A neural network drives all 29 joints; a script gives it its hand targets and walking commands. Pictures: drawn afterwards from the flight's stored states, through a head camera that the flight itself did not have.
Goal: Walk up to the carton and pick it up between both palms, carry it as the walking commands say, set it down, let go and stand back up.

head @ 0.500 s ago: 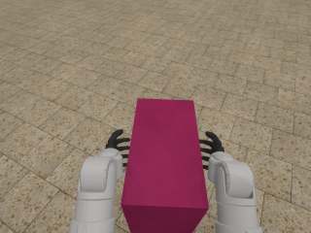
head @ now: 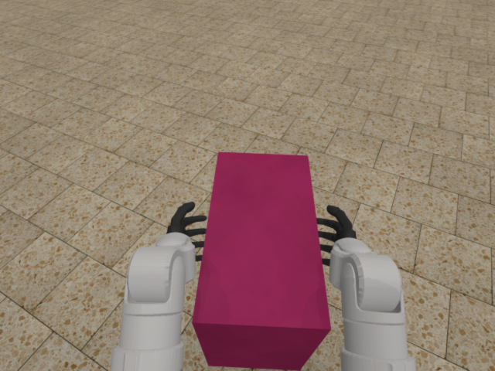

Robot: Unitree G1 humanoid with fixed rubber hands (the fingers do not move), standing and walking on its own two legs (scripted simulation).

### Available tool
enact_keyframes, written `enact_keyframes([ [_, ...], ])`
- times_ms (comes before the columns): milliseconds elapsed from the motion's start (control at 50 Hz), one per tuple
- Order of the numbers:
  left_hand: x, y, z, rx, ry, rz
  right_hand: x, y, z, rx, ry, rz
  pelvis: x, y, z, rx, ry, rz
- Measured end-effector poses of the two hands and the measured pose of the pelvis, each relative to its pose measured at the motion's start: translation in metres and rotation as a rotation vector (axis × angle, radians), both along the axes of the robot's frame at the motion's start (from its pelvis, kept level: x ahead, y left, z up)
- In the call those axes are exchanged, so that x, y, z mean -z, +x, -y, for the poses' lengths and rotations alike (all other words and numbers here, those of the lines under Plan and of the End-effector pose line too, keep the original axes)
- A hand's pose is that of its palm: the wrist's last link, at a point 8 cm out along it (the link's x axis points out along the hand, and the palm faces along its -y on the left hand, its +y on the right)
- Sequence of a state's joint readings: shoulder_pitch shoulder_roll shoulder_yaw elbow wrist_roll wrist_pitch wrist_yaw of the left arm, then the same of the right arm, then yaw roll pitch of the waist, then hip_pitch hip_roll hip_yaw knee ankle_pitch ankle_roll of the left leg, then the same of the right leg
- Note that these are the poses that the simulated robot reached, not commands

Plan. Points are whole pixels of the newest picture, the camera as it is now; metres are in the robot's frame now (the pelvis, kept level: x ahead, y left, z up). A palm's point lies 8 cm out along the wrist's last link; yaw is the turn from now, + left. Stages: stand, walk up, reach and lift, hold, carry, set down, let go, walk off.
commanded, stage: carry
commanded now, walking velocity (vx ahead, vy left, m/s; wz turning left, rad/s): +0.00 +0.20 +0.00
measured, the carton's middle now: (258, 260) +0.33 +0.01 -0.01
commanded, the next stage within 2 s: none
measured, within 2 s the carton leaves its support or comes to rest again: neither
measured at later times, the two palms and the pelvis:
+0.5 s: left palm (56, 297) +0.22 +0.28 +0.08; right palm (239, 295) +0.23 +0.03 +0.08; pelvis -0.08 +0.14 +0.00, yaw -1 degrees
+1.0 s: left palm out of the picture +0.14 +0.40 +0.09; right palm (127, 347) +0.16 +0.16 +0.09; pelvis -0.15 +0.27 +0.00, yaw -1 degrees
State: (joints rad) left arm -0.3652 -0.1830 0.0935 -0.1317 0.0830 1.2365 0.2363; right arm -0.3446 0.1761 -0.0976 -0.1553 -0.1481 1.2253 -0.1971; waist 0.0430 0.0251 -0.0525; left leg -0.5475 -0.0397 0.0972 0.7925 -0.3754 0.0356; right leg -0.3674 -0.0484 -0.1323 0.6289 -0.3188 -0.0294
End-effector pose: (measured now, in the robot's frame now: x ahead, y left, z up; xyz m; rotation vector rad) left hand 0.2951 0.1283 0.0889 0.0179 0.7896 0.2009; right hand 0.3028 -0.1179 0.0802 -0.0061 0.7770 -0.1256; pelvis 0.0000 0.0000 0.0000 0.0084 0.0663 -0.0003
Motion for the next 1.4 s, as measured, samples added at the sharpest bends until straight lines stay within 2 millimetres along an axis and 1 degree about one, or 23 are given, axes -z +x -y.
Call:
enact_keyframes([
  [80, -0.004, -0.009, -0.013, 0.033, 0.003, -0.026, -0.003, -0.017, -0.013, 0.035, 0.006, -0.025, -0.007, -0.012, -0.023, 0.001, 0.015, 0.005],
  [160, -0.006, -0.012, -0.032, 0.069, -0.017, -0.004, -0.011, -0.029, -0.032, 0.086, -0.001, 0.0, -0.007, -0.024, -0.052, 0.002, 0.025, -0.001],
  [220, -0.001, -0.015, -0.054, 0.09, -0.034, 0.026, -0.012, -0.036, -0.055, 0.115, -0.014, 0.03, 0.002, -0.033, -0.079, 0.0, 0.019, -0.002],
  [280, 0.01, -0.028, -0.082, 0.079, -0.049, 0.02, -0.007, -0.046, -0.083, 0.097, -0.045, 0.021, 0.004, -0.044, -0.101, 0.005, 0.008, -0.001],
  [360, 0.018, -0.053, -0.115, 0.035, -0.054, -0.037, -0.002, -0.058, -0.115, 0.045, -0.061, -0.037, -0.001, -0.059, -0.119, 0.014, -0.025, -0.005],
  [440, 0.012, -0.072, -0.138, -0.009, -0.036, -0.027, -0.002, -0.067, -0.139, 0.008, -0.035, -0.029, -0.002, -0.073, -0.133, 0.013, -0.022, -0.009],
  [500, 0.005, -0.08, -0.149, -0.025, -0.013, 0.002, -0.001, -0.074, -0.15, -0.003, -0.012, 0.002, 0.004, -0.082, -0.143, 0.011, -0.007, -0.008],
  [560, 0.0, -0.088, -0.156, -0.007, 0.01, -0.006, 0.0, -0.088, -0.157, 0.007, -0.006, -0.006, -0.001, -0.09, -0.157, 0.003, -0.001, -0.004],
  [640, -0.005, -0.096, -0.168, 0.029, 0.014, -0.028, -0.004, -0.105, -0.169, 0.046, 0.0, -0.027, -0.008, -0.101, -0.18, 0.004, 0.015, 0.001],
  [700, -0.006, -0.098, -0.181, 0.058, -0.002, -0.013, -0.01, -0.114, -0.182, 0.085, -0.005, -0.01, -0.008, -0.11, -0.2, 0.005, 0.021, -0.001],
  [760, -0.002, -0.099, -0.199, 0.086, -0.021, 0.02, -0.013, -0.121, -0.201, 0.122, -0.018, 0.025, 0.001, -0.117, -0.225, 0.004, 0.005, 0.0],
  [820, 0.007, -0.11, -0.223, 0.075, -0.04, 0.018, -0.012, -0.128, -0.225, 0.107, -0.06, 0.017, 0.003, -0.125, -0.242, 0.006, 0.0, 0.005],
  [880, 0.012, -0.128, -0.245, 0.045, -0.046, -0.027, -0.01, -0.136, -0.247, 0.068, -0.08, -0.028, -0.003, -0.134, -0.253, 0.013, -0.025, 0.005],
  [960, 0.008, -0.147, -0.266, -0.008, -0.037, -0.032, -0.012, -0.143, -0.268, 0.02, -0.074, -0.038, -0.005, -0.146, -0.262, 0.012, -0.032, 0.003],
  [1060, -0.004, -0.161, -0.276, -0.02, -0.003, -0.009, -0.015, -0.156, -0.279, 0.007, -0.057, -0.015, -0.006, -0.158, -0.273, 0.009, -0.029, 0.02],
  [1180, -0.011, -0.168, -0.274, 0.023, 0.001, -0.009, -0.021, -0.175, -0.277, 0.053, -0.057, -0.014, -0.006, -0.168, -0.283, 0.011, -0.025, 0.03],
  [1300, -0.01, -0.174, -0.267, 0.052, 0.0, -0.017, -0.024, -0.186, -0.27, 0.085, -0.061, -0.02, -0.006, -0.175, -0.283, 0.016, -0.022, 0.033],
  [1400, -0.008, -0.176, -0.261, 0.055, 0.005, -0.025, -0.021, -0.189, -0.265, 0.088, -0.063, -0.027, -0.006, -0.179, -0.278, 0.018, -0.022, 0.03],
])
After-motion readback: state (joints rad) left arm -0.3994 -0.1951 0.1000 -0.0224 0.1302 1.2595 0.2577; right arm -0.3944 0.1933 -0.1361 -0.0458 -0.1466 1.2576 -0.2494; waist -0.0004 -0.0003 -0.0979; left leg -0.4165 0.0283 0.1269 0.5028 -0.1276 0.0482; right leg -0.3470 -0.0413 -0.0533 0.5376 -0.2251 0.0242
